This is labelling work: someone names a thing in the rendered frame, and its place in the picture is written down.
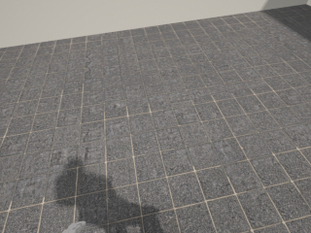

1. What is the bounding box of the robot left hand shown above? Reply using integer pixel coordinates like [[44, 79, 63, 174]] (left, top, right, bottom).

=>
[[62, 221, 86, 233]]

